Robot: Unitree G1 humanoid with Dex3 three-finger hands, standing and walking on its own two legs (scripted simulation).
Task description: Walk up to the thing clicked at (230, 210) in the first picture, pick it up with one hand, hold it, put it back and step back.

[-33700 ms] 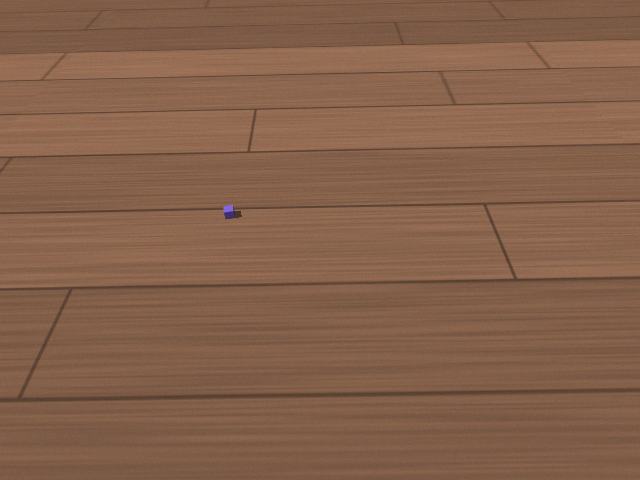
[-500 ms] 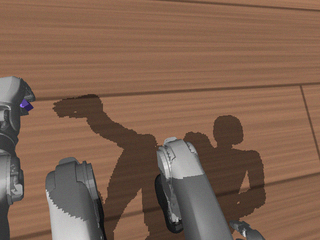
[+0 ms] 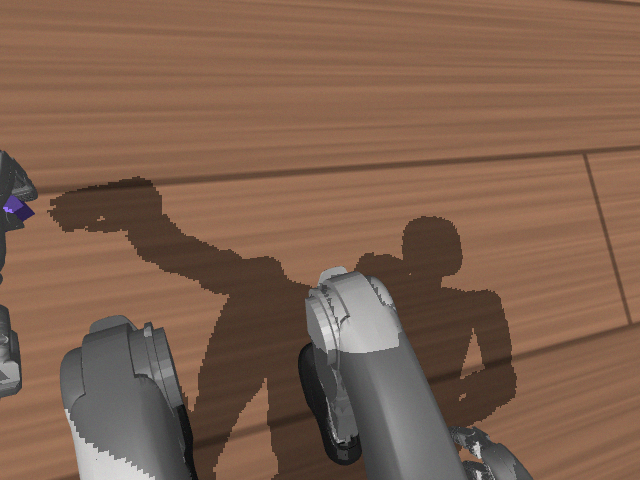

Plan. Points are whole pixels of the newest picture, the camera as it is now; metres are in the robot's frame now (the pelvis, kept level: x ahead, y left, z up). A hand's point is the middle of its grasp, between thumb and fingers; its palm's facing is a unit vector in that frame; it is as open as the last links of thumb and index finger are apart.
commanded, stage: lower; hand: left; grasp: from above
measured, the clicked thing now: (2, 207) +0.48 +0.31 -0.23
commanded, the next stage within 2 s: rest in 0.08 s
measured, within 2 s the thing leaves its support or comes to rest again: neither
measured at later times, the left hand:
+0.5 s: hand (19, 220) +0.46 +0.30 -0.24, palm faces -0.46 -0.12 -0.88, open 4.9 cm
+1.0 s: hand (27, 221) +0.47 +0.29 -0.26, palm faces -0.44 -0.14 -0.89, open 4.9 cm
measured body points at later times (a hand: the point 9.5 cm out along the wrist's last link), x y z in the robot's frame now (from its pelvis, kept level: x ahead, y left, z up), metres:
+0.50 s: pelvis +0.00 +0.00 -0.02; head +0.28 +0.09 +0.33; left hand +0.48 +0.30 -0.19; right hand +0.04 -0.26 -0.11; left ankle +0.07 +0.14 -0.30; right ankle +0.10 -0.12 -0.30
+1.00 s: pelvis +0.00 +0.01 -0.02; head +0.28 +0.11 +0.31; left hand +0.49 +0.30 -0.21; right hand +0.05 -0.25 -0.10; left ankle +0.07 +0.14 -0.30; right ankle +0.10 -0.12 -0.30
